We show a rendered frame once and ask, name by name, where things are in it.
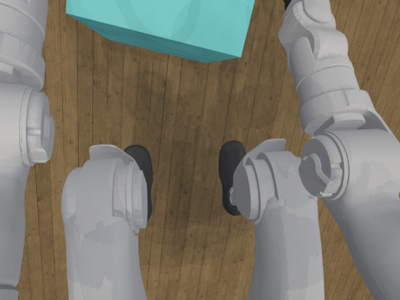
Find robot right shin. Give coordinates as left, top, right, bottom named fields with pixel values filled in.
left=229, top=139, right=318, bottom=215

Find carton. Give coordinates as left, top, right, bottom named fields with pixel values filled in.
left=66, top=0, right=255, bottom=63

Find right robot forearm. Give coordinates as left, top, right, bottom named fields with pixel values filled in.
left=278, top=0, right=396, bottom=138

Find left robot upper arm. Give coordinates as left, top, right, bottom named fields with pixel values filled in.
left=0, top=82, right=54, bottom=300

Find right robot upper arm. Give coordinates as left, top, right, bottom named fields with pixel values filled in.
left=298, top=129, right=400, bottom=300

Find left robot foot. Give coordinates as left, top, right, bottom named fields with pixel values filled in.
left=124, top=145, right=153, bottom=221

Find left robot forearm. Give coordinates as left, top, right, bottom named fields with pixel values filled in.
left=0, top=0, right=48, bottom=91

